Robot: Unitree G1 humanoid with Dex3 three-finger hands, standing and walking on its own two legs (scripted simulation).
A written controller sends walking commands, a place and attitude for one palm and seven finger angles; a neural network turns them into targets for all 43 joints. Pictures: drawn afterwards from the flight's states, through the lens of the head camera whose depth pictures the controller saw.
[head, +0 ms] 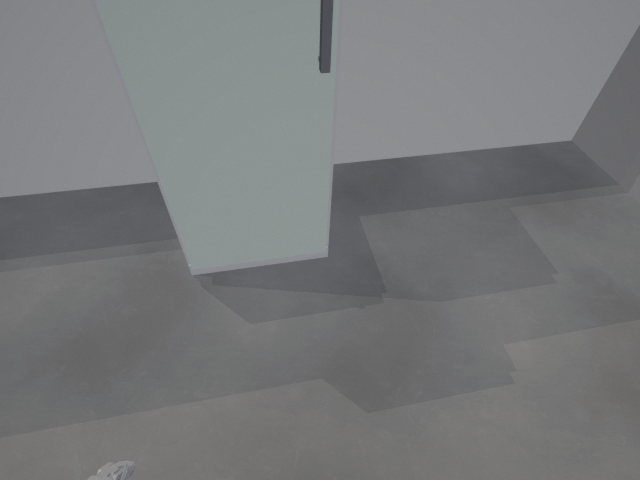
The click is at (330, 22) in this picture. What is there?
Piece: fridge door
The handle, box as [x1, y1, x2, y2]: [318, 0, 332, 72]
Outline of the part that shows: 321,0 320,53 318,56 319,69 321,72 329,72 332,0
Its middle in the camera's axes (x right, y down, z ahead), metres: +0.01 -0.51 +0.83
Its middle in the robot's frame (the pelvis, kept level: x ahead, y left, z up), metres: +0.99 +0.06 +0.20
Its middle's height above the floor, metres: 0.97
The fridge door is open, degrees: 0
